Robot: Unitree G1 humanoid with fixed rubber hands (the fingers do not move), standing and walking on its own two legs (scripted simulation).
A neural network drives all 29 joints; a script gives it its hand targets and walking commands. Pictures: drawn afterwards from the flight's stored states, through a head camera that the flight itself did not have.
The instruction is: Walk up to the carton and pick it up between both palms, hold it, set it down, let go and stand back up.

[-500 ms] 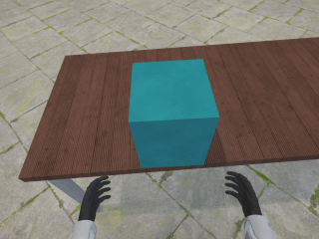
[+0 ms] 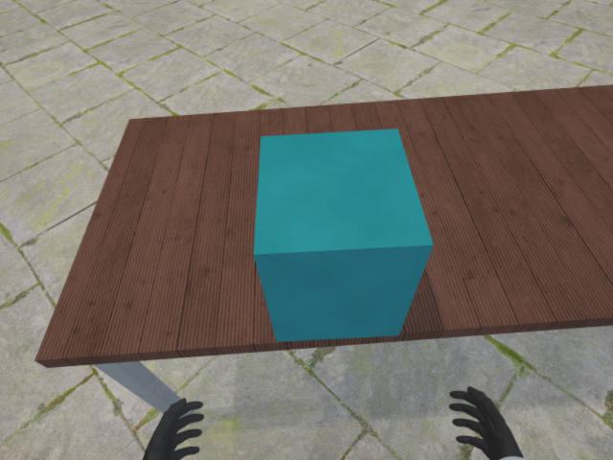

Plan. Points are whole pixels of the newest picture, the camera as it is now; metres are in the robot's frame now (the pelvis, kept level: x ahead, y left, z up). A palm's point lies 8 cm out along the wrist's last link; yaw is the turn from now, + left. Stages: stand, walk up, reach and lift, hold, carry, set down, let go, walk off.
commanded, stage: let go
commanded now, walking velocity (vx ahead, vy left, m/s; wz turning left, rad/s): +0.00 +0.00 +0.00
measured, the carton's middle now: (333, 241) +0.43 -0.02 +0.01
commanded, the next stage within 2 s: stand in 0.42 s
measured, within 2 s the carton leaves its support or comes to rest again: neither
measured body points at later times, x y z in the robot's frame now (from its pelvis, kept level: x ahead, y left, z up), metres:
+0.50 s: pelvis -0.03 -0.01 +0.00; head -0.03 -0.02 +0.45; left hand +0.12 +0.23 -0.09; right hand +0.12 -0.23 -0.11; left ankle -0.05 +0.11 -0.74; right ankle -0.03 -0.12 -0.74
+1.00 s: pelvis -0.06 -0.01 +0.00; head -0.07 -0.02 +0.45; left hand -0.06 +0.25 -0.14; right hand -0.04 -0.26 -0.15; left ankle -0.05 +0.11 -0.74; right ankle -0.03 -0.13 -0.74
